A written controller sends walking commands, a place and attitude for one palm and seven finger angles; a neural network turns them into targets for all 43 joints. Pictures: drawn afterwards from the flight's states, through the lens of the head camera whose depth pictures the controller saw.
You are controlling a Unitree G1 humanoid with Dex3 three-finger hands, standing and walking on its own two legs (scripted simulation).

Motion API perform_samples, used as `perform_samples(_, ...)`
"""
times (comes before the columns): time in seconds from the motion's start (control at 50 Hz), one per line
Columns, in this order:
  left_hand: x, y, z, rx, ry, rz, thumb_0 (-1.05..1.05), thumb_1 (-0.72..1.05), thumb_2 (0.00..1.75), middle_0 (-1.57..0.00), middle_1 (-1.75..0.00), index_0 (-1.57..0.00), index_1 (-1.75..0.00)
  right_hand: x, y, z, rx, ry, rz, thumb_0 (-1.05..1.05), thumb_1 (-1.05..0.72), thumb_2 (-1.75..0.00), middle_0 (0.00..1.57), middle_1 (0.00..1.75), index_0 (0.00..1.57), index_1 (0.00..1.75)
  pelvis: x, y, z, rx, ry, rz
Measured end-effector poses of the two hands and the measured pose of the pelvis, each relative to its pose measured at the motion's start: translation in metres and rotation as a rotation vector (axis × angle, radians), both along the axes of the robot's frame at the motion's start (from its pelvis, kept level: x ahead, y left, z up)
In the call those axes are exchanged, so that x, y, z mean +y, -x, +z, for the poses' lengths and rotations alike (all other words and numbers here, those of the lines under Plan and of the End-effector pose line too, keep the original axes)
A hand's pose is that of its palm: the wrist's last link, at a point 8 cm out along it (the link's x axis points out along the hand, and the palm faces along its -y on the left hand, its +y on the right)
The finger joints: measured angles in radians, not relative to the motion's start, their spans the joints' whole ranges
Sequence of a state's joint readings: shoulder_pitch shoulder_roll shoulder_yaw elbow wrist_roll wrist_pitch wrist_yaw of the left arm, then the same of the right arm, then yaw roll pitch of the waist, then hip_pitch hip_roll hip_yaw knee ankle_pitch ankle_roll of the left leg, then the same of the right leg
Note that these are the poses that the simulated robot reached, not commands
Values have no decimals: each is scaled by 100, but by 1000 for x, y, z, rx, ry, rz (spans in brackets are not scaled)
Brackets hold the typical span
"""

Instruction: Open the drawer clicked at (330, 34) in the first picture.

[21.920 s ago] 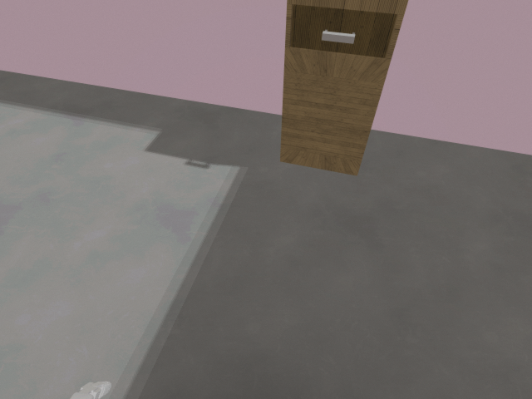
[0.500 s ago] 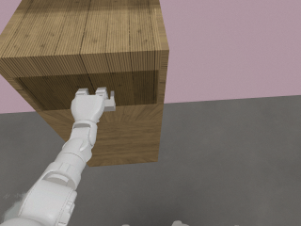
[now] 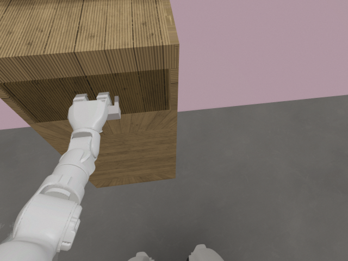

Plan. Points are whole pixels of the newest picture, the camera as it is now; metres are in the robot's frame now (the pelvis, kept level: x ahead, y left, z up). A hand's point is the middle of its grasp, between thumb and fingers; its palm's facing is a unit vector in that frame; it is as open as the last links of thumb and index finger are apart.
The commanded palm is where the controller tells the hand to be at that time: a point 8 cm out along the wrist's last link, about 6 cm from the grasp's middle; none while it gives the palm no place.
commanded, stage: pull the drawer open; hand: left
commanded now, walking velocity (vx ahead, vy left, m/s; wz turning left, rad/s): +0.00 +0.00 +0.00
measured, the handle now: (95, 107) +0.50 +0.18 +0.01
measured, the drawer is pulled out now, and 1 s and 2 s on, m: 0.00 0.00 0.00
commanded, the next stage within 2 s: open the thumb to release the handle in 1.78 s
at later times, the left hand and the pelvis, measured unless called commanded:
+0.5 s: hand (96, 135) +0.43 +0.18 -0.01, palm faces +0.00 -0.04 -1.00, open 5.8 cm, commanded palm +0.42 +0.18 +0.05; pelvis +0.03 +0.00 +0.01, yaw +1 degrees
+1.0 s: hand (96, 125) +0.46 +0.18 -0.01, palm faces -0.04 +0.00 -1.00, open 5.7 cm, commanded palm +0.45 +0.19 +0.05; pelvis +0.00 -0.01 -0.01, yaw +2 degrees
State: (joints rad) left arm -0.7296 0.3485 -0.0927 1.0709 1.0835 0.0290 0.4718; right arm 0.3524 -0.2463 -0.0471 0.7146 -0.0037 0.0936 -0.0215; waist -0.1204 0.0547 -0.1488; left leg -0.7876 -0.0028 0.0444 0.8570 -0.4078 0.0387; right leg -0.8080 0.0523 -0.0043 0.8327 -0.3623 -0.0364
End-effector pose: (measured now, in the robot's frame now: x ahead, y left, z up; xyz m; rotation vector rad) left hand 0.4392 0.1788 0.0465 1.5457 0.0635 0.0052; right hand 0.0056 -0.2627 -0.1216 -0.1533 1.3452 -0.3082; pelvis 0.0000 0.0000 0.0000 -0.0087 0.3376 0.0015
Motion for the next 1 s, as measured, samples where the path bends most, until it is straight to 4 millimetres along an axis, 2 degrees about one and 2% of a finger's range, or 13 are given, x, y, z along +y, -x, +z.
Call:
perform_samples(0.1, 0, 3, 0, -6, 9, -3, 2, 69, 75, -38, -134, -41, -135, 0, 10, 0, 30, -13, -24, 0, -90, -90, 20, 30, 20, 30, 1, -5, 2, 0, -2, -11)
perform_samples(0.18, 0, 7, 0, -10, 7, -4, 2, 69, 76, -39, -134, -41, -135, 2, -1, 0, 19, -26, -19, 0, -90, -90, 20, 30, 20, 30, 1, -10, 4, -3, -2, -12)
perform_samples(0.28, 0, 10, 0, -13, 8, -4, 2, 68, 77, -39, -134, -42, -135, 4, -33, 1, -39, -36, 7, 0, -90, -90, 20, 30, 20, 30, 2, -17, 6, -9, -3, -11)
perform_samples(0.48, -1, 30, 0, -28, 22, -8, 3, 67, 78, -40, -134, -42, -135, 9, -119, 11, -207, -45, 100, 0, -90, -90, 20, 30, 20, 30, 2, -33, 10, -32, -1, 5)
perform_samples(0.56, -1, 24, -1, -34, -10, -10, 1, 67, 81, -40, -135, -42, -135, 10, -139, 8, -225, -26, 158, 0, -90, -90, 20, 30, 20, 30, 0, -29, 5, -28, 0, 35)
perform_samples(0.62, -1, 17, -1, -24, -20, 0, 0, 67, 83, -41, -135, -41, -135, 10, -143, 6, -232, -22, 168, 0, -90, -90, 20, 30, 20, 30, -2, -25, 2, -20, 0, 42)
perform_samples(0.68, -1, 9, -1, -8, -24, 10, 0, 67, 83, -41, -135, -41, -135, 10, -135, 3, -226, -22, 157, 0, -90, -90, 20, 30, 20, 30, -4, -22, 0, -12, 0, 42)
perform_samples(0.74, 0, 3, -1, 0, -23, 12, 0, 68, 83, -40, -134, -41, -135, 8, -117, -1, -198, -21, 137, 0, -90, -90, 20, 30, 20, 30, -5, -18, -1, -5, -1, 40)
perform_samples(0.88, 0, -2, -1, -2, -21, 11, 0, 67, 83, -41, -135, -41, -134, -1, -50, -9, -61, -12, 80, 0, -90, -90, 20, 30, 20, 30, -8, -9, -5, 9, 0, 37)
perform_samples(1.0, 0, -2, -1, 0, -22, 12, -1, 68, 83, -40, -135, -41, -134, -9, 4, -7, 28, 3, 25, 0, -90, -90, 20, 30, 20, 30, -9, 3, -6, 11, 0, 31)
